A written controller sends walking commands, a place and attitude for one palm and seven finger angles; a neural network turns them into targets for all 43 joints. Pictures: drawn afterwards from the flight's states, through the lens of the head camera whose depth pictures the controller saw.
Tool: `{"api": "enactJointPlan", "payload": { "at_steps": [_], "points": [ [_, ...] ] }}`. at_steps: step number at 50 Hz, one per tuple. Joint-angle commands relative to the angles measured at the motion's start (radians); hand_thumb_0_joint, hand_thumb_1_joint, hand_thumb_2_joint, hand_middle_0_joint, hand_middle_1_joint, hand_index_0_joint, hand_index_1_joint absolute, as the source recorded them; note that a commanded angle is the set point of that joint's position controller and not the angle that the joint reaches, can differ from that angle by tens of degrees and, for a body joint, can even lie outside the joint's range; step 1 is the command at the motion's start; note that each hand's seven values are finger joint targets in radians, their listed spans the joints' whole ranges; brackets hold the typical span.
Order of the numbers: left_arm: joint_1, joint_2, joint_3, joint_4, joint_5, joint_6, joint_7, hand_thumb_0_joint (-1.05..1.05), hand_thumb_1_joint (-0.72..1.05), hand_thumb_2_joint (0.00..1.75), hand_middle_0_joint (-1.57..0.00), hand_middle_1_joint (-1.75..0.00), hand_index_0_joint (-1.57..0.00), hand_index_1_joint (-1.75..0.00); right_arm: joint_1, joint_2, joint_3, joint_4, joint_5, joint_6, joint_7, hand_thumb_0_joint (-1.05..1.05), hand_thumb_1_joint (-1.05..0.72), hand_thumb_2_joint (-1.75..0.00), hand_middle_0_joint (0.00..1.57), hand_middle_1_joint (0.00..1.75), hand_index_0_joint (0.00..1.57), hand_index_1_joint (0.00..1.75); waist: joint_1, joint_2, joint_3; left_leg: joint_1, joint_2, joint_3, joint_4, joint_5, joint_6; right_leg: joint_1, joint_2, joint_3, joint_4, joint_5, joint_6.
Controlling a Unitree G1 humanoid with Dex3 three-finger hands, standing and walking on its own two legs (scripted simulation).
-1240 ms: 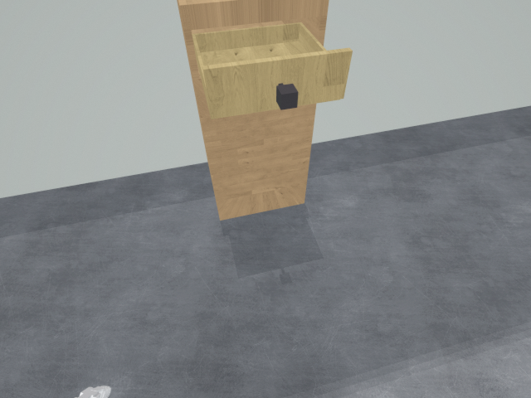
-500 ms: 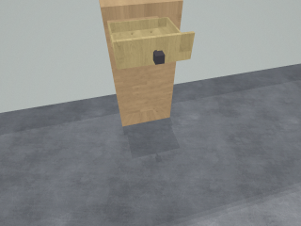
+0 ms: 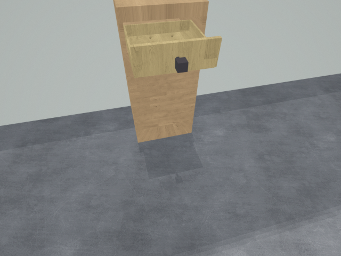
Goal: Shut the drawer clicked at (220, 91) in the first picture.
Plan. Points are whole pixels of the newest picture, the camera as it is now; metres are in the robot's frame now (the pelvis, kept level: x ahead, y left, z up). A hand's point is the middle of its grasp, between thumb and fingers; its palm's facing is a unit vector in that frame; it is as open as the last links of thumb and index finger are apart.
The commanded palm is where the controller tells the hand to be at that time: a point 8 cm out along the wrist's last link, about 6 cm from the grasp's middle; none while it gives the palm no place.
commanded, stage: look at it before walking up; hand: left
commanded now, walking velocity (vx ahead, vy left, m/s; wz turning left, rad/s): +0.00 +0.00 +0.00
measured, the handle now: (180, 62) +0.83 +0.01 +0.03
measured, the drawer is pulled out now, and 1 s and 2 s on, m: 0.24 0.24 0.24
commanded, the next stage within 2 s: walk to a spot facing it in 0.20 s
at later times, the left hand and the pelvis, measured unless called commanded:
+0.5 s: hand out of the picture +0.06 +0.24 -0.16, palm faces -0.04 -0.95 -0.32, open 7.4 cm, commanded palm none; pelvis +0.00 +0.00 +0.00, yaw -3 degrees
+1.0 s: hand out of the picture +0.04 +0.15 -0.16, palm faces -0.21 -0.94 -0.25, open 7.4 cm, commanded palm none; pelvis -0.03 -0.03 +0.00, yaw -18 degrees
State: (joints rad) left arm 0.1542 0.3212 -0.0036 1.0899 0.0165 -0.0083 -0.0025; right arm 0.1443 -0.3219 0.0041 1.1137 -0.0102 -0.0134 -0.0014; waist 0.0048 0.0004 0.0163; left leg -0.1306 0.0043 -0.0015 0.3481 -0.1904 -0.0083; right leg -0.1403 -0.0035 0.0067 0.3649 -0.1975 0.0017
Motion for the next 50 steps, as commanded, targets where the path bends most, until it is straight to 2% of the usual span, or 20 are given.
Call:
{"api": "enactJointPlan", "payload": {
  "at_steps": [1, 17, 20, 22, 26, 28, 30, 31, 33, 34, 35, 36, 37, 38, 39, 40, 41, 42, 45, 50],
  "points": [
    [-0.038, 0.201, 0.038, -0.063, -0.004, -0.020, 0.014, 0.00, 0.90, 0.90, -0.20, -0.30, -0.20, -0.30, -0.051, -0.196, -0.033, -0.058, 0.000, -0.025, -0.016, 0.00, -0.90, -0.90, 0.20, 0.30, 0.20, 0.30, -0.001, 0.005, -0.038, 0.004, 0.111, -0.103, -0.057, 0.108, 0.033, -0.010, -0.110, 0.103, -0.067, 0.073, -0.026],
    [-0.038, 0.208, 0.041, -0.065, -0.004, -0.017, 0.015, 0.00, 0.90, 0.90, -0.20, -0.30, -0.20, -0.30, -0.053, -0.206, -0.037, -0.061, 0.000, -0.027, -0.021, 0.00, -0.90, -0.90, 0.20, 0.30, 0.20, 0.30, -0.001, 0.009, -0.032, 0.037, 0.121, -0.085, -0.054, 0.166, 0.030, -0.012, -0.106, 0.105, -0.056, 0.158, -0.026],
    [0.013, 0.111, 0.033, -0.067, -0.004, 0.012, 0.019, 0.00, 0.90, 0.90, -0.20, -0.30, -0.20, -0.30, 0.014, -0.096, -0.025, -0.060, -0.002, -0.009, -0.027, 0.00, -0.90, -0.90, 0.20, 0.30, 0.20, 0.30, -0.007, -0.002, -0.036, 0.044, 0.129, -0.037, 0.004, 0.190, 0.015, -0.053, -0.100, 0.115, 0.008, 0.234, -0.015],
    [0.027, 0.110, 0.039, -0.086, -0.003, 0.027, 0.017, 0.00, 0.90, 0.90, -0.20, -0.30, -0.20, -0.30, 0.026, -0.103, -0.035, -0.082, -0.002, 0.003, -0.032, 0.00, -0.90, -0.90, 0.20, 0.30, 0.20, 0.30, -0.007, 0.007, -0.016, 0.041, 0.142, -0.025, 0.023, 0.169, 0.018, -0.106, -0.086, 0.120, 0.054, 0.224, -0.014],
    [0.041, 0.099, 0.055, -0.136, 0.002, 0.045, 0.007, 0.00, 0.90, 0.90, -0.20, -0.30, -0.20, -0.30, 0.028, -0.130, -0.062, -0.137, -0.005, 0.014, -0.036, 0.00, -0.90, -0.90, 0.20, 0.30, 0.20, 0.30, -0.005, 0.064, 0.000, 0.013, 0.205, -0.049, 0.018, 0.095, 0.054, -0.194, -0.032, 0.100, 0.181, 0.124, -0.004],
    [0.060, 0.077, 0.060, -0.155, 0.003, 0.052, 0.002, 0.00, 0.90, 0.90, -0.20, -0.30, -0.20, -0.30, 0.019, -0.141, -0.076, -0.162, -0.004, 0.014, -0.035, 0.00, -0.90, -0.90, 0.20, 0.30, 0.20, 0.30, 0.003, 0.127, -0.001, -0.015, 0.283, -0.090, -0.015, 0.115, 0.109, -0.221, -0.001, 0.054, 0.333, -0.071, 0.006],
    [0.083, 0.050, 0.069, -0.173, 0.003, 0.059, -0.002, 0.00, 0.90, 0.90, -0.20, -0.30, -0.20, -0.30, -0.003, -0.134, -0.085, -0.186, -0.007, 0.010, -0.033, 0.00, -0.90, -0.90, 0.20, 0.30, 0.20, 0.30, 0.015, 0.181, 0.007, -0.046, 0.348, -0.088, -0.022, 0.199, 0.168, -0.231, -0.015, 0.015, 0.473, -0.266, 0.016],
    [0.100, 0.043, 0.072, -0.178, 0.002, 0.059, -0.004, 0.00, 0.90, 0.90, -0.20, -0.30, -0.20, -0.30, -0.016, -0.126, -0.088, -0.199, -0.008, 0.010, -0.033, 0.00, -0.90, -0.90, 0.20, 0.30, 0.20, 0.30, 0.023, 0.178, 0.000, -0.060, 0.358, -0.068, 0.000, 0.225, 0.172, -0.211, -0.036, 0.021, 0.468, -0.283, 0.011],
    [0.168, 0.035, 0.079, -0.171, 0.006, 0.053, -0.009, 0.00, 0.90, 0.90, -0.20, -0.30, -0.20, -0.30, -0.048, -0.122, -0.096, -0.215, -0.009, 0.015, -0.031, 0.00, -0.90, -0.90, 0.20, 0.30, 0.20, 0.30, 0.061, 0.124, -0.014, -0.107, 0.322, 0.017, 0.127, 0.200, 0.121, -0.119, -0.039, -0.003, 0.335, -0.159, 0.008],
    [0.217, 0.047, 0.087, -0.162, 0.011, 0.045, -0.008, 0.00, 0.90, 0.90, -0.20, -0.30, -0.20, -0.30, -0.050, -0.106, -0.096, -0.219, -0.006, 0.021, -0.029, 0.00, -0.90, -0.90, 0.20, 0.30, 0.20, 0.30, 0.084, 0.040, -0.011, -0.178, 0.263, 0.074, 0.269, 0.096, 0.065, -0.037, -0.050, 0.018, 0.183, -0.006, 0.007],
    [0.235, 0.139, 0.104, -0.168, 0.023, 0.028, 0.004, 0.00, 0.90, 0.90, -0.20, -0.30, -0.20, -0.30, -0.014, -0.031, -0.086, -0.238, 0.000, 0.031, -0.025, 0.00, -0.90, -0.90, 0.20, 0.30, 0.20, 0.30, 0.077, -0.286, -0.010, -0.328, 0.103, 0.157, 0.529, -0.233, -0.021, 0.002, -0.232, 0.336, -0.028, 0.171, -0.036],
    [0.236, 0.187, 0.109, -0.182, 0.012, 0.027, 0.015, 0.00, 0.90, 0.90, -0.20, -0.30, -0.20, -0.30, -0.032, -0.007, -0.078, -0.266, -0.001, 0.037, -0.024, 0.00, -0.90, -0.90, 0.20, 0.30, 0.20, 0.30, 0.071, -0.362, 0.005, -0.412, 0.028, 0.066, 0.702, -0.404, -0.038, -0.052, -0.354, 0.538, -0.094, 0.340, -0.118],
    [0.213, 0.164, 0.111, -0.190, 0.006, 0.030, 0.023, 0.00, 0.90, 0.90, -0.20, -0.30, -0.20, -0.30, -0.022, -0.028, -0.086, -0.255, 0.000, 0.044, -0.026, 0.00, -0.90, -0.90, 0.20, 0.30, 0.20, 0.30, 0.055, -0.273, -0.014, -0.391, 0.050, -0.023, 0.769, -0.352, -0.022, -0.064, -0.325, 0.472, -0.099, 0.227, -0.150],
    [0.179, 0.133, 0.112, -0.200, 0.004, 0.028, 0.027, 0.00, 0.90, 0.90, -0.20, -0.30, -0.20, -0.30, -0.037, -0.030, -0.089, -0.249, -0.001, 0.045, -0.025, 0.00, -0.90, -0.90, 0.20, 0.30, 0.20, 0.30, 0.046, -0.252, 0.016, -0.413, 0.060, -0.029, 0.801, -0.304, -0.021, -0.097, -0.282, 0.467, -0.104, 0.187, -0.127],
    [0.137, 0.111, 0.106, -0.212, 0.001, 0.027, 0.024, 0.00, 0.90, 0.90, -0.20, -0.30, -0.20, -0.30, -0.032, -0.031, -0.092, -0.236, 0.000, 0.044, -0.023, 0.00, -0.90, -0.90, 0.20, 0.30, 0.20, 0.30, 0.026, -0.172, 0.037, -0.421, 0.069, -0.043, 0.832, -0.232, -0.026, -0.103, -0.247, 0.427, -0.088, 0.152, -0.122],
    [0.122, 0.090, 0.100, -0.220, -0.004, 0.022, 0.020, 0.00, 0.90, 0.90, -0.20, -0.30, -0.20, -0.30, -0.018, -0.031, -0.092, -0.227, -0.003, 0.041, -0.020, 0.00, -0.90, -0.90, 0.20, 0.30, 0.20, 0.30, 0.016, -0.118, 0.029, -0.414, 0.074, -0.040, 0.832, -0.174, -0.033, -0.092, -0.218, 0.379, -0.076, 0.173, -0.117],
    [0.132, 0.079, 0.101, -0.222, -0.006, 0.017, 0.019, 0.00, 0.90, 0.90, -0.20, -0.30, -0.20, -0.30, -0.012, -0.019, -0.092, -0.222, -0.005, 0.041, -0.020, 0.00, -0.90, -0.90, 0.20, 0.30, 0.20, 0.30, 0.016, -0.086, 0.004, -0.408, 0.072, -0.034, 0.821, -0.150, -0.040, -0.076, -0.205, 0.366, -0.069, 0.189, -0.120],
    [0.147, 0.079, 0.100, -0.220, -0.007, 0.014, 0.019, 0.00, 0.90, 0.90, -0.20, -0.30, -0.20, -0.30, -0.009, -0.014, -0.091, -0.219, -0.005, 0.043, -0.020, 0.00, -0.90, -0.90, 0.20, 0.30, 0.20, 0.30, 0.019, -0.070, -0.016, -0.405, 0.067, -0.034, 0.811, -0.135, -0.046, -0.057, -0.195, 0.364, -0.070, 0.178, -0.117],
    [0.177, 0.073, 0.107, -0.214, -0.007, 0.013, 0.020, 0.00, 0.90, 0.90, -0.20, -0.30, -0.20, -0.30, 0.001, -0.008, -0.092, -0.220, -0.007, 0.047, -0.025, 0.00, -0.90, -0.90, 0.20, 0.30, 0.20, 0.30, 0.026, -0.094, -0.062, -0.435, 0.059, -0.040, 0.789, -0.115, -0.060, 0.023, -0.174, 0.363, -0.066, 0.172, -0.089],
    [0.210, 0.066, 0.113, -0.206, -0.003, 0.016, 0.020, 0.00, 0.90, 0.90, -0.20, -0.30, -0.20, -0.30, -0.034, -0.005, -0.088, -0.244, -0.008, 0.045, -0.033, 0.00, -0.90, -0.90, 0.20, 0.30, 0.20, 0.30, 0.045, -0.105, -0.076, -0.447, 0.047, -0.054, 0.717, -0.150, -0.069, 0.076, -0.168, 0.418, -0.053, 0.232, -0.109]
  ]
}}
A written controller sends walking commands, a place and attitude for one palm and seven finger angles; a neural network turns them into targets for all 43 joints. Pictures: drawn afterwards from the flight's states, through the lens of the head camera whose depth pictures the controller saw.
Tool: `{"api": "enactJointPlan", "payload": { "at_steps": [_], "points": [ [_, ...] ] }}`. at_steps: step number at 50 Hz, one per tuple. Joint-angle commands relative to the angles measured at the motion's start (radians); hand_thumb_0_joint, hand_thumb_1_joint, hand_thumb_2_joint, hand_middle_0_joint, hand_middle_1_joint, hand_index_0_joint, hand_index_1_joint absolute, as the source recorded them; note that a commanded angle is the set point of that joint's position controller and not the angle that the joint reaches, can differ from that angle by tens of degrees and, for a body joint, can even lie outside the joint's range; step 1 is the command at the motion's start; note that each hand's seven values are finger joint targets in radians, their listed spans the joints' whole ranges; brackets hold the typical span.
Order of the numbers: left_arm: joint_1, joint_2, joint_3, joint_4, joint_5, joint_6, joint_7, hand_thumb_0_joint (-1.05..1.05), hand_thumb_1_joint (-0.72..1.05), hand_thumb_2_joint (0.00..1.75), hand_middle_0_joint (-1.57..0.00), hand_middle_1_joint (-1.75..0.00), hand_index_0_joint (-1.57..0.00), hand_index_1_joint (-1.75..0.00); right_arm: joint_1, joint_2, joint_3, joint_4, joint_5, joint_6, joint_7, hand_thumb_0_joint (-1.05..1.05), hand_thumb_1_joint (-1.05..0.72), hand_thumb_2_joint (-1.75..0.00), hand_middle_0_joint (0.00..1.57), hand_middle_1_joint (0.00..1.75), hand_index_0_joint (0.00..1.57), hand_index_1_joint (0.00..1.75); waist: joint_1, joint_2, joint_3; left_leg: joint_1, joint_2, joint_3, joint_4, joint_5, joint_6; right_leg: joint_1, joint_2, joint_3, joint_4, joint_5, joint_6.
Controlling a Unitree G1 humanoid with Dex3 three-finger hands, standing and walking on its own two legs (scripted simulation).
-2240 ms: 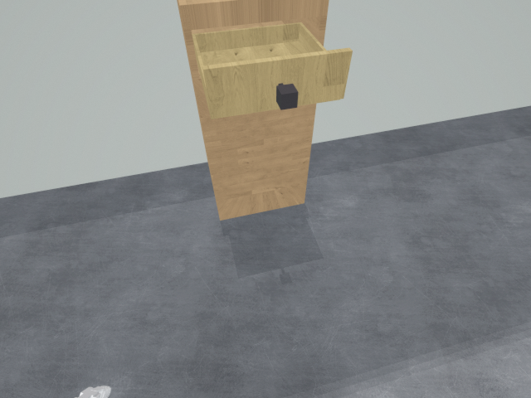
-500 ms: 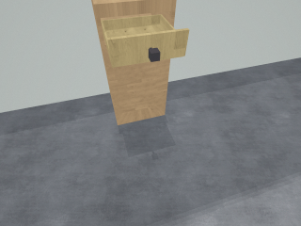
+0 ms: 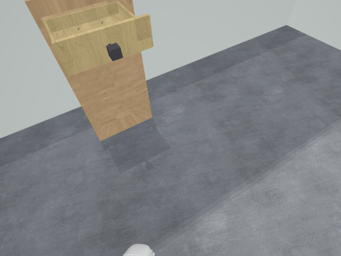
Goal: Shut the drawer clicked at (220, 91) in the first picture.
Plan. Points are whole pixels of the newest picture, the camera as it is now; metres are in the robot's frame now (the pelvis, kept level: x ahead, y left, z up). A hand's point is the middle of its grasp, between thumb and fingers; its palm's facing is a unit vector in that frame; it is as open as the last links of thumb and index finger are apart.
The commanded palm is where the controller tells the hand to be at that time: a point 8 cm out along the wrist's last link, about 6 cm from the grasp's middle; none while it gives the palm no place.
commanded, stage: walk to a spot facing it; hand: left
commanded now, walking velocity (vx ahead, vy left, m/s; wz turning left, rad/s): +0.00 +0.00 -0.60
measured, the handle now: (112, 49) +0.81 +0.31 +0.04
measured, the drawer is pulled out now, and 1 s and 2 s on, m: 0.24 0.24 0.24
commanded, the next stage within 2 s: turn to face it in 1.76 s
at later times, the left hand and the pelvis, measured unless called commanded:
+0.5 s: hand out of the picture +0.12 +0.28 -0.17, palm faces -0.20 -0.96 -0.18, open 7.4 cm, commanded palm none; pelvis +0.01 +0.09 +0.01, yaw -17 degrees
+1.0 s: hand (183, 184) +0.36 +0.00 -0.19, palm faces -0.62 -0.78 -0.11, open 7.4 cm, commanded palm none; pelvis +0.15 -0.03 -0.04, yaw -35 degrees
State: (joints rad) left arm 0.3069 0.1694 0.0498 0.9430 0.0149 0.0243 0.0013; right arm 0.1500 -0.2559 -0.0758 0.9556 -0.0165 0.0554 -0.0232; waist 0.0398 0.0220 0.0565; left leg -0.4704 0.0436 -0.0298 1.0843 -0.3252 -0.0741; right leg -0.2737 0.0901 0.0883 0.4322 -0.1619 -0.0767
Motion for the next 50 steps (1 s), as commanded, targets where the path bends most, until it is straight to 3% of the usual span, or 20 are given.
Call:
{"api": "enactJointPlan", "payload": {
  "at_steps": [1, 5, 8, 10, 12, 13, 14, 15, 16, 17, 19, 24, 31, 40, 43, 46, 47, 48, 49, 50],
  "points": [
    [0.059, 0.218, 0.061, -0.059, 0.001, -0.015, 0.016, 0.00, 0.90, 0.90, -0.20, -0.30, -0.20, -0.30, -0.046, -0.071, -0.007, -0.092, -0.001, -0.025, -0.013, 0.00, -0.90, -0.90, 0.20, 0.30, 0.20, 0.30, 0.011, -0.140, -0.114, -0.095, 0.005, -0.027, -0.040, -0.028, -0.002, 0.199, -0.263, 0.352, -0.122, 0.193, -0.045],
    [0.039, 0.233, 0.063, -0.068, 0.007, -0.008, 0.013, 0.00, 0.90, 0.90, -0.20, -0.30, -0.20, -0.30, -0.057, -0.067, -0.004, -0.114, 0.003, -0.029, -0.011, 0.00, -0.90, -0.90, 0.20, 0.30, 0.20, 0.30, 0.013, -0.158, -0.101, -0.025, -0.014, -0.020, -0.152, -0.064, 0.008, 0.138, -0.251, 0.396, -0.130, 0.139, -0.086],
    [0.024, 0.241, 0.066, -0.076, 0.012, -0.003, 0.008, 0.00, 0.90, 0.90, -0.20, -0.30, -0.20, -0.30, -0.039, -0.066, -0.001, -0.126, 0.003, -0.037, -0.005, 0.00, -0.90, -0.90, 0.20, 0.30, 0.20, 0.30, 0.017, -0.171, -0.102, 0.063, -0.036, -0.005, -0.286, -0.096, 0.023, 0.081, -0.228, 0.444, -0.182, -0.120, -0.089],
    [-0.018, 0.254, 0.069, -0.097, 0.014, 0.000, 0.004, 0.00, 0.90, 0.90, -0.20, -0.30, -0.20, -0.30, 0.007, -0.066, -0.001, -0.127, 0.007, -0.048, -0.001, 0.00, -0.90, -0.90, 0.20, 0.30, 0.20, 0.30, 0.003, -0.210, -0.093, 0.161, -0.056, 0.004, -0.410, -0.124, 0.044, 0.002, -0.210, 0.463, -0.211, -0.270, -0.084],
    [-0.076, 0.257, 0.071, -0.114, 0.009, 0.003, -0.002, 0.00, 0.90, 0.90, -0.20, -0.30, -0.20, -0.30, 0.123, -0.070, -0.007, -0.099, 0.010, -0.063, -0.003, 0.00, -0.90, -0.90, 0.20, 0.30, 0.20, 0.30, -0.053, -0.214, -0.103, 0.392, -0.083, 0.029, -0.618, -0.041, 0.067, -0.145, -0.151, 0.415, -0.189, -0.368, -0.032],
    [-0.098, 0.232, 0.064, -0.126, 0.008, 0.003, -0.005, 0.00, 0.90, 0.90, -0.20, -0.30, -0.20, -0.30, 0.201, -0.098, -0.013, -0.076, 0.011, -0.071, -0.012, 0.00, -0.90, -0.90, 0.20, 0.30, 0.20, 0.30, -0.092, -0.142, -0.120, 0.593, -0.037, 0.010, -0.730, -0.034, 0.082, -0.300, -0.091, 0.341, -0.098, -0.420, 0.017],
    [-0.100, 0.168, 0.055, -0.146, 0.003, 0.004, -0.014, 0.00, 0.90, 0.90, -0.20, -0.30, -0.20, -0.30, 0.261, -0.183, -0.029, -0.067, -0.001, -0.077, -0.022, 0.00, -0.90, -0.90, 0.20, 0.30, 0.20, 0.30, -0.128, 0.124, -0.118, 0.700, 0.180, -0.226, -0.871, -0.268, 0.127, -0.487, 0.022, 0.190, 0.147, -0.472, 0.061],
    [-0.145, 0.155, 0.059, -0.179, -0.001, -0.002, -0.021, 0.00, 0.90, 0.90, -0.20, -0.30, -0.20, -0.30, 0.226, -0.243, -0.035, -0.093, -0.004, -0.080, -0.024, 0.00, -0.90, -0.90, 0.20, 0.30, 0.20, 0.30, -0.115, 0.286, -0.020, 0.551, 0.427, -0.489, -0.978, -0.442, 0.194, -0.575, 0.012, 0.019, 0.419, -0.397, 0.099],
    [-0.170, 0.195, 0.072, -0.184, 0.013, -0.008, -0.032, 0.00, 0.90, 0.90, -0.20, -0.30, -0.20, -0.30, 0.155, -0.213, -0.018, -0.118, -0.005, -0.084, -0.024, 0.00, -0.90, -0.90, 0.20, 0.30, 0.20, 0.30, -0.083, 0.142, 0.086, 0.341, 0.445, -0.488, -1.010, -0.421, 0.244, -0.529, -0.078, 0.036, 0.544, -0.307, 0.102],
    [-0.115, 0.203, 0.082, -0.141, 0.028, -0.001, -0.038, 0.00, 0.90, 0.90, -0.20, -0.30, -0.20, -0.30, 0.084, -0.135, 0.007, -0.126, -0.007, -0.091, -0.015, 0.00, -0.90, -0.90, 0.20, 0.30, 0.20, 0.30, -0.022, 0.074, 0.109, 0.262, 0.331, -0.362, -0.998, -0.343, 0.178, -0.470, -0.079, 0.037, 0.616, -0.173, 0.107],
    [-0.047, 0.169, 0.075, -0.100, 0.030, 0.008, -0.054, 0.00, 0.90, 0.90, -0.20, -0.30, -0.20, -0.30, 0.076, -0.107, 0.019, -0.123, -0.006, -0.107, -0.016, 0.00, -0.90, -0.90, 0.20, 0.30, 0.20, 0.30, 0.005, 0.072, 0.106, 0.197, 0.251, -0.198, -0.987, -0.274, 0.130, -0.435, -0.084, -0.014, 0.751, -0.078, 0.110],
    [-0.039, 0.123, 0.060, -0.075, 0.027, 0.015, -0.055, 0.00, 0.90, 0.90, -0.20, -0.30, -0.20, -0.30, 0.243, -0.055, 0.032, -0.057, 0.007, -0.131, -0.024, 0.00, -0.90, -0.90, 0.20, 0.30, 0.20, 0.30, -0.022, 0.142, 0.064, 0.352, 0.186, -0.015, -0.921, 0.028, 0.042, -0.533, -0.106, -0.033, 0.862, 0.061, 0.120],
    [-0.147, 0.084, 0.043, -0.075, 0.017, 0.012, -0.056, 0.00, 0.90, 0.90, -0.20, -0.30, -0.20, -0.30, 0.420, -0.028, 0.038, 0.030, 0.004, -0.152, -0.034, 0.00, -0.90, -0.90, 0.20, 0.30, 0.20, 0.30, -0.064, 0.099, 0.095, 0.543, 0.268, 0.058, -0.879, 0.379, 0.083, -0.665, -0.166, -0.090, 0.798, 0.048, 0.124],
    [-0.375, 0.015, 0.013, -0.114, 0.014, -0.011, -0.068, 0.00, 0.90, 0.90, -0.20, -0.30, -0.20, -0.30, 0.540, 0.007, 0.042, 0.116, -0.018, -0.148, -0.034, 0.00, -0.90, -0.90, 0.20, 0.30, 0.20, 0.30, -0.127, 0.098, 0.161, 0.630, 0.306, 0.201, -0.865, 0.529, 0.178, -0.615, -0.169, -0.226, 0.472, -0.031, 0.069],
    [-0.346, 0.014, 0.011, -0.106, 0.010, -0.024, -0.061, 0.00, 0.90, 0.90, -0.20, -0.30, -0.20, -0.30, 0.518, -0.012, 0.033, 0.125, -0.019, -0.143, -0.031, 0.00, -0.90, -0.90, 0.20, 0.30, 0.20, 0.30, -0.095, 0.122, 0.120, 0.604, 0.302, 0.291, -0.751, 0.876, 0.170, -0.413, -0.103, -0.289, 0.325, -0.092, 0.018],
    [-0.091, 0.072, 0.036, -0.032, 0.016, -0.049, -0.046, 0.00, 0.90, 0.90, -0.20, -0.30, -0.20, -0.30, 0.445, -0.073, 0.012, 0.103, -0.007, -0.141, -0.024, 0.00, -0.90, -0.90, 0.20, 0.30, 0.20, 0.30, 0.026, 0.149, -0.072, 0.573, 0.287, 0.346, -0.427, 1.123, 0.132, -0.047, -0.033, -0.318, 0.207, -0.076, -0.032],
    [0.061, 0.123, 0.055, 0.015, 0.019, -0.062, -0.040, 0.00, 0.90, 0.90, -0.20, -0.30, -0.20, -0.30, 0.412, -0.076, 0.012, 0.089, 0.001, -0.139, -0.016, 0.00, -0.90, -0.90, 0.20, 0.30, 0.20, 0.30, 0.101, 0.117, -0.166, 0.417, 0.272, 0.352, -0.198, 0.949, 0.096, 0.237, -0.058, -0.279, 0.129, 0.020, -0.054],
    [0.159, 0.215, 0.071, 0.039, 0.016, -0.068, -0.024, 0.00, 0.90, 0.90, -0.20, -0.30, -0.20, -0.30, 0.451, -0.014, 0.021, 0.072, 0.019, -0.135, -0.002, 0.00, -0.90, -0.90, 0.20, 0.30, 0.20, 0.30, 0.118, -0.064, -0.287, 0.092, 0.177, 0.329, 0.099, 0.248, 0.059, 0.549, -0.296, 0.034, 0.105, 0.057, -0.139],
    [0.190, 0.287, 0.085, 0.039, -0.005, -0.065, -0.010, 0.00, 0.90, 0.90, -0.20, -0.30, -0.20, -0.30, 0.409, 0.044, 0.025, 0.032, 0.026, -0.136, -0.005, 0.00, -0.90, -0.90, 0.20, 0.30, 0.20, 0.30, 0.100, -0.174, -0.363, -0.124, 0.035, 0.207, 0.423, -0.264, 0.027, 0.626, -0.507, 0.499, -0.007, 0.195, -0.238],
    [0.143, 0.295, 0.091, 0.026, -0.018, -0.057, -0.001, 0.00, 0.90, 0.90, -0.20, -0.30, -0.20, -0.30, 0.319, 0.025, 0.017, 0.005, 0.022, -0.135, -0.007, 0.00, -0.90, -0.90, 0.20, 0.30, 0.20, 0.30, 0.095, -0.098, -0.269, -0.172, 0.070, 0.082, 0.468, -0.193, 0.058, 0.510, -0.516, 0.460, -0.096, 0.148, -0.254]
  ]
}}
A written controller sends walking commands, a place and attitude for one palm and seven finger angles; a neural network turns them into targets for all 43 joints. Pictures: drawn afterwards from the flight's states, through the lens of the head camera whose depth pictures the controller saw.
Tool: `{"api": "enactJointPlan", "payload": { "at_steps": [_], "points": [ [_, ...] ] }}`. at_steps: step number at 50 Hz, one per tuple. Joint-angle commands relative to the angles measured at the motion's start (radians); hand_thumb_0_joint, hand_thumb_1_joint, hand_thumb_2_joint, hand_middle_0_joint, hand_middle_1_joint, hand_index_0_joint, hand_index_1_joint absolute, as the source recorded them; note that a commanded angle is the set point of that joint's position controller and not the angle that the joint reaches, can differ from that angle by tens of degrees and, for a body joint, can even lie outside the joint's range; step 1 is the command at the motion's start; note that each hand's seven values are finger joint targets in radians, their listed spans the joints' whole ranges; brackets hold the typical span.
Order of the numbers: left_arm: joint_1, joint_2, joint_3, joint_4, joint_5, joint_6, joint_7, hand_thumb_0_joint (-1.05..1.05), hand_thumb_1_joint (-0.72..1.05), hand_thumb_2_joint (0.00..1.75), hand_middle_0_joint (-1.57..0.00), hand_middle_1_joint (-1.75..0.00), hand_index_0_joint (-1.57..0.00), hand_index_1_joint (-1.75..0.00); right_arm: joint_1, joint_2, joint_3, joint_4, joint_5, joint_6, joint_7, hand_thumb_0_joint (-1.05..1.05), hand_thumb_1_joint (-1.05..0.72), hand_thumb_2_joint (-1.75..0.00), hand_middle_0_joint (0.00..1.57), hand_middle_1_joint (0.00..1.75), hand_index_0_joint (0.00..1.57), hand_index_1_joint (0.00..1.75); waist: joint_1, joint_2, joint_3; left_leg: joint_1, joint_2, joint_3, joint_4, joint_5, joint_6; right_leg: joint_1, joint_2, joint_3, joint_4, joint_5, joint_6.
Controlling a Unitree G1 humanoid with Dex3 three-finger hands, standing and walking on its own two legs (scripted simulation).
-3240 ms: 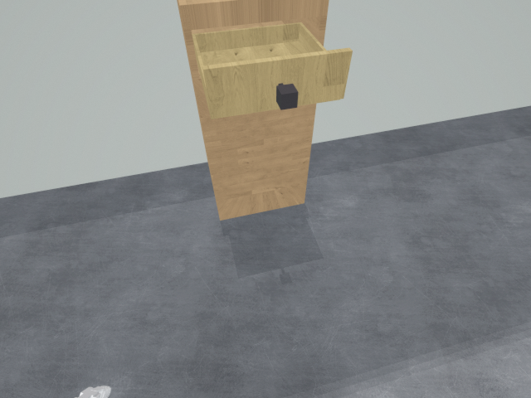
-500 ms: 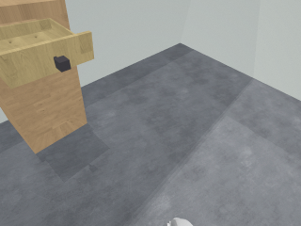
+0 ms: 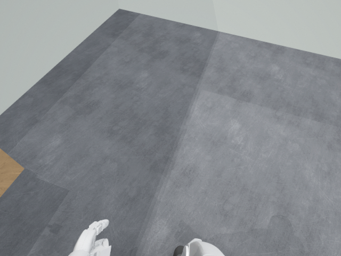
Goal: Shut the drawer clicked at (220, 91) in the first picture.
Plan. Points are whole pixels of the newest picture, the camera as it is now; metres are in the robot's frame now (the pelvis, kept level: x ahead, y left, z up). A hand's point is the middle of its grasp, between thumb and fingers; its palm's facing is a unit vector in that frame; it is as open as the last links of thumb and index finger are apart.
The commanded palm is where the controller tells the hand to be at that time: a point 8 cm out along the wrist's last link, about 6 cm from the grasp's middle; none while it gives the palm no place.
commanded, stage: walk to a spot facing it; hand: left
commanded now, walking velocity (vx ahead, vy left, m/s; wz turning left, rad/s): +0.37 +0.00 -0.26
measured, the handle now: out of the picture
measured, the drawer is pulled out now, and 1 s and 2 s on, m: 0.24 0.24 0.24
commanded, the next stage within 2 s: turn to face it in 0.76 s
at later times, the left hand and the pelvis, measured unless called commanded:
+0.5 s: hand (83, 239) +0.18 +0.23 -0.16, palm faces -0.02 -0.99 -0.15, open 7.4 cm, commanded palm none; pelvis +0.22 +0.05 +0.02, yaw -10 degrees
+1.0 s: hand (136, 126) +0.54 +0.12 -0.14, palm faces -0.41 -0.88 -0.24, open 7.4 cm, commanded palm none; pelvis +0.35 +0.00 +0.01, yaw -23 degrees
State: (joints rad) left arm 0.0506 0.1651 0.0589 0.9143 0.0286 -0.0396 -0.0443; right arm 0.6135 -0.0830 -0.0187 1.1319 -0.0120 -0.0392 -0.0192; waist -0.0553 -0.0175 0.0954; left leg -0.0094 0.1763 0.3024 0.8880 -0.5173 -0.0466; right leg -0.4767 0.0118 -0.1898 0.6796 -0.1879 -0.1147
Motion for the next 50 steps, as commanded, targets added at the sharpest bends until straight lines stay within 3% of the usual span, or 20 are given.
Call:
{"api": "enactJointPlan", "payload": {
  "at_steps": [1, 4, 8, 17, 19, 20, 21, 22, 23, 26, 28, 30, 36, 43, 45, 46, 47, 48, 49, 50],
  "points": [
    [0.313, 0.252, 0.067, 0.036, -0.029, 0.001, 0.045, 0.00, 0.90, 0.90, -0.20, -0.30, -0.20, -0.30, -0.161, -0.148, -0.046, -0.174, 0.010, -0.042, -0.004, 0.00, -0.90, -0.90, 0.20, 0.30, 0.20, 0.30, 0.148, -0.023, -0.205, -0.634, -0.012, -0.273, 0.626, 0.128, 0.031, 0.566, -0.399, 0.605, -0.368, 0.149, -0.167],
    [0.181, 0.154, 0.031, 0.024, -0.016, -0.023, 0.053, 0.00, 0.90, 0.90, -0.20, -0.30, -0.20, -0.30, -0.170, -0.115, -0.042, -0.145, -0.013, -0.007, -0.006, 0.00, -0.90, -0.90, 0.20, 0.30, 0.20, 0.30, 0.040, 0.050, -0.039, -0.524, 0.035, -0.287, 0.471, 0.195, 0.019, 0.183, -0.304, 0.414, -0.427, 0.147, -0.099],
    [0.205, 0.122, 0.020, 0.056, -0.005, -0.040, 0.050, 0.00, 0.90, 0.90, -0.20, -0.30, -0.20, -0.30, -0.148, -0.094, -0.043, -0.141, -0.018, 0.013, 0.006, 0.00, -0.90, -0.90, 0.20, 0.30, 0.20, 0.30, -0.007, -0.066, -0.047, -0.503, 0.011, -0.255, 0.289, 0.260, 0.000, 0.129, -0.204, 0.288, -0.442, 0.207, -0.072],
    [0.352, 0.151, 0.019, 0.092, -0.006, -0.040, 0.054, 0.00, 0.90, 0.90, -0.20, -0.30, -0.20, -0.30, -0.508, -0.124, -0.036, -0.263, -0.014, -0.018, 0.041, 0.00, -0.90, -0.90, 0.20, 0.30, 0.20, 0.30, 0.103, -0.104, -0.022, -0.497, -0.062, -0.202, -0.194, 0.307, 0.004, 0.346, -0.215, 0.347, -0.402, 0.240, -0.064],
    [0.352, 0.161, 0.024, 0.095, -0.007, -0.036, 0.055, 0.00, 0.90, 0.90, -0.20, -0.30, -0.20, -0.30, -0.482, -0.140, -0.043, -0.256, -0.015, -0.028, 0.036, 0.00, -0.90, -0.90, 0.20, 0.30, 0.20, 0.30, 0.083, -0.073, -0.035, -0.369, -0.094, -0.180, -0.298, 0.305, 0.013, 0.338, -0.215, 0.354, -0.334, 0.277, -0.051],
    [0.337, 0.163, 0.026, 0.095, -0.011, -0.034, 0.056, 0.00, 0.90, 0.90, -0.20, -0.30, -0.20, -0.30, -0.401, -0.162, -0.048, -0.228, -0.018, -0.033, 0.028, 0.00, -0.90, -0.90, 0.20, 0.30, 0.20, 0.30, 0.040, -0.045, -0.073, -0.225, -0.115, -0.173, -0.377, 0.346, 0.019, 0.303, -0.181, 0.327, -0.230, 0.321, -0.028],
    [0.333, 0.143, 0.025, 0.089, -0.017, -0.033, 0.053, 0.00, 0.90, 0.90, -0.20, -0.30, -0.20, -0.30, -0.270, -0.215, -0.063, -0.189, -0.023, -0.040, 0.017, 0.00, -0.90, -0.90, 0.20, 0.30, 0.20, 0.30, -0.014, 0.026, -0.146, 0.007, -0.068, -0.227, -0.426, 0.389, 0.041, 0.198, -0.130, 0.297, -0.035, 0.309, 0.006],
    [0.367, 0.091, 0.021, 0.074, -0.027, -0.031, 0.044, 0.00, 0.90, 0.90, -0.20, -0.30, -0.20, -0.30, -0.136, -0.337, -0.092, -0.159, -0.036, -0.046, 0.006, 0.00, -0.90, -0.90, 0.20, 0.30, 0.20, 0.30, -0.051, 0.257, -0.263, 0.245, 0.210, -0.543, -0.471, 0.440, 0.128, -0.023, -0.007, 0.176, 0.264, -0.042, 0.060],
    [0.338, 0.096, 0.013, 0.053, -0.021, -0.034, 0.043, 0.00, 0.90, 0.90, -0.20, -0.30, -0.20, -0.30, -0.084, -0.380, -0.094, -0.152, -0.022, -0.033, 0.004, 0.00, -0.90, -0.90, 0.20, 0.30, 0.20, 0.30, -0.058, 0.330, -0.259, 0.238, 0.350, -0.682, -0.574, 0.451, 0.191, -0.127, 0.012, 0.173, 0.508, -0.383, 0.076],
    [0.277, 0.096, 0.036, 0.072, -0.002, -0.003, 0.029, 0.00, 0.90, 0.90, -0.20, -0.30, -0.20, -0.30, -0.305, -0.219, -0.051, -0.199, -0.014, -0.040, -0.003, 0.00, -0.90, -0.90, 0.20, 0.30, 0.20, 0.30, 0.020, 0.109, -0.021, -0.129, 0.271, -0.479, -0.687, 0.242, 0.152, -0.153, -0.108, 0.216, 0.623, -0.188, 0.093],
    [0.320, 0.055, 0.034, 0.083, 0.004, 0.022, 0.019, 0.00, 0.90, 0.90, -0.20, -0.30, -0.20, -0.30, -0.340, -0.177, -0.040, -0.188, -0.009, -0.049, -0.007, 0.00, -0.90, -0.90, 0.20, 0.30, 0.20, 0.30, 0.071, 0.103, 0.002, -0.218, 0.205, -0.318, -0.693, 0.325, 0.111, -0.103, -0.120, 0.196, 0.607, -0.095, 0.110],
    [0.351, 0.034, 0.039, 0.082, 0.003, 0.045, 0.020, 0.00, 0.90, 0.90, -0.20, -0.30, -0.20, -0.30, -0.332, -0.166, -0.040, -0.180, -0.006, -0.050, -0.013, 0.00, -0.90, -0.90, 0.20, 0.30, 0.20, 0.30, 0.088, 0.134, -0.030, -0.218, 0.181, -0.219, -0.685, 0.410, 0.116, -0.102, -0.120, 0.187, 0.599, -0.051, 0.125],
    [0.245, 0.018, 0.045, 0.027, 0.002, 0.070, 0.012, 0.00, 0.90, 0.90, -0.20, -0.30, -0.20, -0.30, -0.283, -0.189, -0.056, -0.168, -0.008, -0.041, -0.020, 0.00, -0.90, -0.90, 0.20, 0.30, 0.20, 0.30, 0.070, 0.153, -0.034, -0.105, 0.179, -0.088, -0.624, 0.721, 0.150, -0.182, -0.132, 0.128, 0.417, 0.004, 0.164],
    [0.090, 0.030, 0.031, -0.033, 0.001, 0.056, 0.016, 0.00, 0.90, 0.90, -0.20, -0.30, -0.20, -0.30, -0.224, -0.227, -0.075, -0.143, -0.019, -0.006, -0.012, 0.00, -0.90, -0.90, 0.20, 0.30, 0.20, 0.30, 0.011, 0.208, -0.049, -0.013, 0.197, -0.023, -0.467, 0.887, 0.134, -0.037, -0.069, 0.041, 0.059, -0.072, 0.134],
    [0.171, 0.038, 0.025, -0.009, 0.008, 0.035, 0.027, 0.00, 0.90, 0.90, -0.20, -0.30, -0.20, -0.30, -0.219, -0.227, -0.071, -0.132, -0.015, -0.002, -0.011, 0.00, -0.90, -0.90, 0.20, 0.30, 0.20, 0.30, 0.050, 0.174, -0.114, -0.029, 0.181, -0.032, -0.337, 0.945, 0.115, 0.139, -0.037, 0.036, -0.080, -0.008, 0.114],
    [0.262, 0.070, 0.028, 0.026, 0.013, 0.020, 0.035, 0.00, 0.90, 0.90, -0.20, -0.30, -0.20, -0.30, -0.219, -0.220, -0.066, -0.126, -0.007, -0.002, -0.008, 0.00, -0.90, -0.90, 0.20, 0.30, 0.20, 0.30, 0.096, 0.111, -0.177, -0.079, 0.144, -0.026, -0.212, 0.885, 0.082, 0.308, -0.045, 0.045, -0.202, 0.142, 0.111],
    [0.348, 0.156, 0.041, 0.058, 0.019, 0.001, 0.050, 0.00, 0.90, 0.90, -0.20, -0.30, -0.20, -0.30, -0.190, -0.168, -0.053, -0.128, 0.004, -0.002, 0.000, 0.00, -0.90, -0.90, 0.20, 0.30, 0.20, 0.30, 0.127, -0.077, -0.288, -0.284, 0.071, -0.015, -0.013, 0.567, 0.035, 0.569, -0.227, 0.217, -0.184, 0.534, 0.064],
    [0.392, 0.229, 0.044, 0.082, 0.000, -0.013, 0.058, 0.00, 0.90, 0.90, -0.20, -0.30, -0.20, -0.30, -0.178, -0.102, -0.033, -0.146, 0.016, 0.006, -0.002, 0.00, -0.90, -0.90, 0.20, 0.30, 0.20, 0.30, 0.120, -0.236, -0.383, -0.424, -0.050, -0.104, 0.191, -0.096, -0.005, 0.666, -0.457, 0.430, -0.164, 0.955, -0.054],
    [0.348, 0.215, 0.030, 0.077, -0.015, -0.008, 0.064, 0.00, 0.90, 0.90, -0.20, -0.30, -0.20, -0.30, -0.183, -0.121, -0.033, -0.140, 0.017, 0.024, -0.014, 0.00, -0.90, -0.90, 0.20, 0.30, 0.20, 0.30, 0.107, -0.144, -0.369, -0.384, -0.039, -0.239, 0.219, -0.136, 0.006, 0.565, -0.461, 0.339, -0.215, 0.895, -0.112],
    [0.260, 0.189, 0.025, 0.063, -0.011, -0.006, 0.072, 0.00, 0.90, 0.90, -0.20, -0.30, -0.20, -0.30, -0.201, -0.093, -0.026, -0.134, 0.016, 0.034, -0.012, 0.00, -0.90, -0.90, 0.20, 0.30, 0.20, 0.30, 0.087, -0.155, -0.285, -0.411, -0.031, -0.259, 0.244, -0.101, 0.005, 0.485, -0.427, 0.300, -0.256, 0.745, -0.103]
  ]
}}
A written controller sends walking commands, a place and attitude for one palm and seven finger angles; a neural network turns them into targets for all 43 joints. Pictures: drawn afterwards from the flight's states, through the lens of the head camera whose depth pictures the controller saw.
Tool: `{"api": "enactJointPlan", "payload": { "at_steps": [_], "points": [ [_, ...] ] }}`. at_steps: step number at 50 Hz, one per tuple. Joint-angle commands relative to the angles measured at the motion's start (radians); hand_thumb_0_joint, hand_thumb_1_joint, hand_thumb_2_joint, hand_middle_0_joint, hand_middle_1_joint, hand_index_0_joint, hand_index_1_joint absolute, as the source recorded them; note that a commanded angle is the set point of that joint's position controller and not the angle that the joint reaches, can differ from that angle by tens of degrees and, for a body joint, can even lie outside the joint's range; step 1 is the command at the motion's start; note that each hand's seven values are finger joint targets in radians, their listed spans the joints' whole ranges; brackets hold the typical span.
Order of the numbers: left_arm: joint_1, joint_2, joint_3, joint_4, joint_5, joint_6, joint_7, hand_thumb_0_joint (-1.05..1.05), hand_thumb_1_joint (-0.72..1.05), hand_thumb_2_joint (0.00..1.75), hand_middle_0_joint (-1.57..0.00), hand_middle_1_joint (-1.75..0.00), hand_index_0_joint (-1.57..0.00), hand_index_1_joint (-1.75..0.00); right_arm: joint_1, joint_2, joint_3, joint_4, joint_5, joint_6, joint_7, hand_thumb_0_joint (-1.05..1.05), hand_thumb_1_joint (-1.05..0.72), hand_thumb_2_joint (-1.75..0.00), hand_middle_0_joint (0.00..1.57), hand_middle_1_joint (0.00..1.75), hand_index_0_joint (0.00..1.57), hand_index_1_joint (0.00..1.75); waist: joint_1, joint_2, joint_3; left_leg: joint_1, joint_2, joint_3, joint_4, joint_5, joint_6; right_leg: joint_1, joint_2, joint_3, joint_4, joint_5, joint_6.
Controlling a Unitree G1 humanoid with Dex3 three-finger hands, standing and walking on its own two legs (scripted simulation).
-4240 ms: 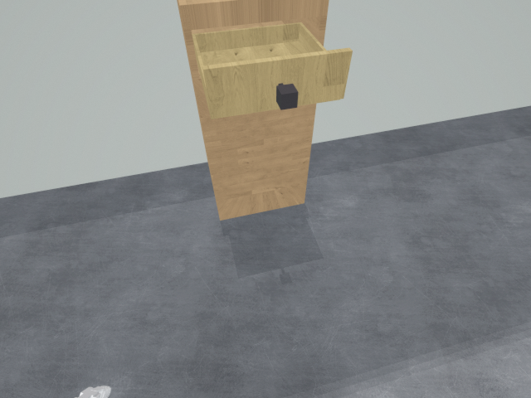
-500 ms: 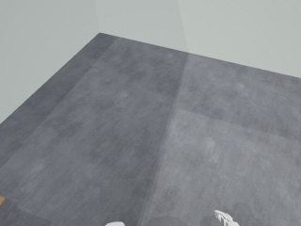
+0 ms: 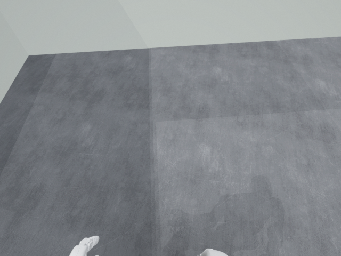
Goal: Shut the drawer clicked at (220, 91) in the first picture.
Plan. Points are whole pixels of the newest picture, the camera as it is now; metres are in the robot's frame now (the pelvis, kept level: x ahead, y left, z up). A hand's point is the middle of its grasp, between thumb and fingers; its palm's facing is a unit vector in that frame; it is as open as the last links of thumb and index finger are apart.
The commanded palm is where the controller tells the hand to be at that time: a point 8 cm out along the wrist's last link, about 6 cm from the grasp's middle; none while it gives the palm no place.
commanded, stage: turn to face it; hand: left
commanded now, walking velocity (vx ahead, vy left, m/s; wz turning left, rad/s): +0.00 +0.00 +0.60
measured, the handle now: out of the picture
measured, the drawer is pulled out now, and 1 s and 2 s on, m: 0.24 0.24 0.24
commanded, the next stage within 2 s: none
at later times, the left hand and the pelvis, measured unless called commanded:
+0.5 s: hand out of the picture +0.04 +0.27 -0.17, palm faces +0.32 -0.92 -0.21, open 7.4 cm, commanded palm none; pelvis +0.02 +0.05 +0.01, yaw +16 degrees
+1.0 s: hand out of the picture -0.04 +0.19 -0.13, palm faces +0.58 -0.76 -0.29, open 7.4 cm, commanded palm none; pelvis +0.01 -0.02 +0.02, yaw +35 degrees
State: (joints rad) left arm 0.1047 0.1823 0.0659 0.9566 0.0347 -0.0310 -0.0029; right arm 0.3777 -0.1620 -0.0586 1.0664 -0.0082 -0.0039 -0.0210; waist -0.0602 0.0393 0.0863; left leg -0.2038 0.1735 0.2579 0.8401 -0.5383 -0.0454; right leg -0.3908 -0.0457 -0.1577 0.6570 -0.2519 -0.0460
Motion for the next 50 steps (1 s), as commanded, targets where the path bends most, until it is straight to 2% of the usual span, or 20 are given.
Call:
{"api": "enactJointPlan", "payload": {
  "at_steps": [1, 3, 5, 12, 14, 16, 17, 18, 19, 21, 23, 27, 38, 43, 44, 45, 46, 47, 48, 50],
  "points": [
    [0.161, 0.161, 0.016, 0.006, -0.015, -0.011, 0.034, 0.00, 0.90, 0.90, -0.20, -0.30, -0.20, -0.30, 0.020, -0.019, 0.014, -0.062, 0.006, 0.006, -0.009, 0.00, -0.90, -0.90, 0.20, 0.30, 0.20, 0.30, 0.087, -0.254, -0.223, -0.244, -0.034, -0.227, 0.321, -0.043, 0.002, 0.333, -0.355, 0.271, -0.261, 0.709, -0.150],
    [0.077, 0.119, 0.006, -0.005, -0.015, 0.002, 0.041, 0.00, 0.90, 0.90, -0.20, -0.30, -0.20, -0.30, 0.008, -0.037, 0.002, -0.042, 0.000, 0.021, -0.007, 0.00, -0.90, -0.90, 0.20, 0.30, 0.20, 0.30, 0.058, -0.200, -0.111, -0.243, -0.027, -0.231, 0.319, 0.029, -0.005, 0.210, -0.329, 0.170, -0.303, 0.608, -0.116],
    [0.046, 0.121, 0.007, -0.022, -0.014, 0.008, 0.041, 0.00, 0.90, 0.90, -0.20, -0.30, -0.20, -0.30, 0.025, -0.029, 0.002, -0.035, 0.000, 0.034, -0.002, 0.00, -0.90, -0.90, 0.20, 0.30, 0.20, 0.30, 0.036, -0.175, -0.081, -0.234, -0.043, -0.211, 0.280, 0.066, -0.013, 0.156, -0.311, 0.084, -0.313, 0.529, -0.099],
    [0.050, 0.138, 0.036, -0.044, -0.006, 0.028, 0.043, 0.00, 0.90, 0.90, -0.20, -0.30, -0.20, -0.30, -0.057, -0.026, -0.015, -0.099, -0.007, 0.034, 0.021, 0.00, -0.90, -0.90, 0.20, 0.30, 0.20, 0.30, 0.062, -0.212, -0.072, -0.241, -0.051, -0.145, 0.036, 0.100, -0.018, 0.194, -0.336, 0.012, -0.290, 0.281, -0.085],
    [0.044, 0.142, 0.044, -0.051, -0.006, 0.035, 0.043, 0.00, 0.90, 0.90, -0.20, -0.30, -0.20, -0.30, -0.049, -0.031, -0.022, -0.111, -0.007, 0.028, 0.024, 0.00, -0.90, -0.90, 0.20, 0.30, 0.20, 0.30, 0.050, -0.197, -0.081, -0.185, -0.063, -0.125, -0.094, 0.173, -0.014, 0.183, -0.338, -0.014, -0.219, 0.239, -0.058],
    [0.039, 0.126, 0.044, -0.067, -0.018, 0.048, 0.038, 0.00, 0.90, 0.90, -0.20, -0.30, -0.20, -0.30, 0.025, -0.078, -0.034, -0.104, -0.016, 0.022, 0.027, 0.00, -0.90, -0.90, 0.20, 0.30, 0.20, 0.30, 0.011, -0.055, -0.109, -0.041, -0.071, -0.141, -0.293, 0.382, 0.002, 0.108, -0.280, -0.067, -0.047, 0.080, 0.006],
    [0.054, 0.073, 0.040, -0.092, -0.025, 0.056, 0.031, 0.00, 0.90, 0.90, -0.20, -0.30, -0.20, -0.30, 0.065, -0.166, -0.052, -0.110, -0.022, 0.012, 0.024, 0.00, -0.90, -0.90, 0.20, 0.30, 0.20, 0.30, -0.004, 0.231, -0.114, 0.001, 0.092, -0.437, -0.431, 0.584, 0.083, -0.039, -0.157, -0.096, 0.159, -0.181, 0.080],
    [-0.001, 0.040, 0.028, -0.141, -0.023, 0.063, 0.029, 0.00, 0.90, 0.90, -0.20, -0.30, -0.20, -0.30, 0.096, -0.240, -0.067, -0.122, -0.025, 0.009, 0.014, 0.00, -0.90, -0.90, 0.20, 0.30, 0.20, 0.30, -0.033, 0.373, -0.087, 0.013, 0.265, -0.673, -0.538, 0.772, 0.200, -0.180, -0.060, -0.027, 0.406, -0.440, 0.125],
    [-0.019, 0.063, 0.031, -0.155, -0.016, 0.063, 0.027, 0.00, 0.90, 0.90, -0.20, -0.30, -0.20, -0.30, 0.086, -0.253, -0.068, -0.123, -0.026, 0.010, 0.010, 0.00, -0.90, -0.90, 0.20, 0.30, 0.20, 0.30, -0.023, 0.227, -0.125, -0.002, 0.283, -0.658, -0.543, 0.651, 0.249, -0.178, -0.070, 0.085, 0.534, -0.378, 0.105],
    [-0.023, 0.062, 0.042, -0.124, -0.008, 0.063, 0.022, 0.00, 0.90, 0.90, -0.20, -0.30, -0.20, -0.30, -0.015, -0.210, -0.057, -0.146, -0.020, 0.000, -0.006, 0.00, -0.90, -0.90, 0.20, 0.30, 0.20, 0.30, 0.012, 0.194, -0.119, 0.011, 0.169, -0.602, -0.537, 0.561, 0.184, -0.262, -0.074, 0.148, 0.608, -0.206, 0.111],
    [0.026, 0.083, 0.045, -0.095, -0.010, 0.061, 0.014, 0.00, 0.90, 0.90, -0.20, -0.30, -0.20, -0.30, -0.090, -0.182, -0.042, -0.173, -0.014, -0.009, -0.009, 0.00, -0.90, -0.90, 0.20, 0.30, 0.20, 0.30, 0.042, 0.121, -0.133, 0.032, 0.102, -0.490, -0.528, 0.591, 0.149, -0.240, -0.076, 0.157, 0.602, -0.092, 0.125],
    [0.063, 0.107, 0.044, -0.076, -0.017, 0.070, 0.020, 0.00, 0.90, 0.90, -0.20, -0.30, -0.20, -0.30, -0.077, -0.205, -0.048, -0.177, -0.010, -0.009, -0.008, 0.00, -0.90, -0.90, 0.20, 0.30, 0.20, 0.30, 0.036, 0.040, -0.185, 0.098, 0.076, -0.491, -0.533, 0.589, 0.172, -0.200, -0.056, 0.174, 0.521, -0.069, 0.141],
    [0.046, 0.130, 0.035, -0.116, -0.022, 0.072, 0.027, 0.00, 0.90, 0.90, -0.20, -0.30, -0.20, -0.30, -0.121, -0.253, -0.070, -0.192, -0.015, 0.025, 0.011, 0.00, -0.90, -0.90, 0.20, 0.30, 0.20, 0.30, 0.022, 0.108, -0.119, -0.010, 0.046, -0.657, -0.572, 0.297, 0.214, -0.069, -0.005, 0.172, 0.200, -0.168, 0.131],
    [0.202, 0.138, 0.040, -0.097, -0.030, 0.062, 0.033, 0.00, 0.90, 0.90, -0.20, -0.30, -0.20, -0.30, -0.213, -0.261, -0.083, -0.225, -0.016, 0.041, 0.021, 0.00, -0.90, -0.90, 0.20, 0.30, 0.20, 0.30, 0.083, 0.135, -0.137, -0.187, -0.035, -0.665, -0.548, 0.236, 0.155, 0.222, 0.048, 0.133, -0.107, -0.089, 0.095],
    [0.259, 0.157, 0.048, -0.086, -0.027, 0.057, 0.036, 0.00, 0.90, 0.90, -0.20, -0.30, -0.20, -0.30, -0.235, -0.237, -0.083, -0.240, -0.011, 0.046, 0.024, 0.00, -0.90, -0.90, 0.20, 0.30, 0.20, 0.30, 0.112, 0.090, -0.141, -0.296, -0.081, -0.629, -0.496, 0.158, 0.113, 0.352, 0.018, 0.139, -0.253, -0.034, 0.082],
    [0.277, 0.233, 0.062, -0.098, -0.009, 0.048, 0.044, 0.00, 0.90, 0.90, -0.20, -0.30, -0.20, -0.30, -0.215, -0.169, -0.077, -0.250, -0.003, 0.052, 0.027, 0.00, -0.90, -0.90, 0.20, 0.30, 0.20, 0.30, 0.121, -0.157, -0.136, -0.442, -0.197, -0.494, -0.238, 0.057, 0.041, 0.421, -0.195, 0.359, -0.451, -0.220, 0.014],
    [0.192, 0.302, 0.061, -0.135, -0.002, 0.050, 0.045, 0.00, 0.90, 0.90, -0.20, -0.30, -0.20, -0.30, -0.205, -0.139, -0.074, -0.271, -0.009, 0.048, 0.025, 0.00, -0.90, -0.90, 0.20, 0.30, 0.20, 0.30, 0.103, -0.392, -0.073, -0.527, -0.287, -0.324, 0.068, 0.002, -0.016, 0.281, -0.443, 0.617, -0.545, -0.357, -0.079],
    [0.086, 0.271, 0.048, -0.172, -0.014, 0.051, 0.050, 0.00, 0.90, 0.90, -0.20, -0.30, -0.20, -0.30, -0.218, -0.204, -0.082, -0.268, -0.021, 0.051, 0.030, 0.00, -0.90, -0.90, 0.20, 0.30, 0.20, 0.30, 0.065, -0.263, -0.028, -0.439, -0.207, -0.371, 0.222, 0.031, 0.006, 0.071, -0.444, 0.521, -0.545, -0.332, -0.081],
    [0.005, 0.222, 0.045, -0.186, -0.014, 0.043, 0.051, 0.00, 0.90, 0.90, -0.20, -0.30, -0.20, -0.30, -0.194, -0.193, -0.083, -0.253, -0.022, 0.060, 0.035, 0.00, -0.90, -0.90, 0.20, 0.30, 0.20, 0.30, 0.016, -0.216, -0.022, -0.401, -0.195, -0.366, 0.288, 0.090, 0.006, 0.032, -0.376, 0.443, -0.524, -0.241, -0.069],
    [-0.011, 0.178, 0.025, -0.182, -0.018, 0.027, 0.039, 0.00, 0.90, 0.90, -0.20, -0.30, -0.20, -0.30, -0.159, -0.183, -0.076, -0.215, -0.021, 0.061, 0.047, 0.00, -0.90, -0.90, 0.20, 0.30, 0.20, 0.30, 0.000, -0.190, -0.008, -0.395, -0.166, -0.307, 0.376, 0.189, -0.015, 0.100, -0.261, 0.261, -0.416, 0.023, -0.043]
  ]
}}
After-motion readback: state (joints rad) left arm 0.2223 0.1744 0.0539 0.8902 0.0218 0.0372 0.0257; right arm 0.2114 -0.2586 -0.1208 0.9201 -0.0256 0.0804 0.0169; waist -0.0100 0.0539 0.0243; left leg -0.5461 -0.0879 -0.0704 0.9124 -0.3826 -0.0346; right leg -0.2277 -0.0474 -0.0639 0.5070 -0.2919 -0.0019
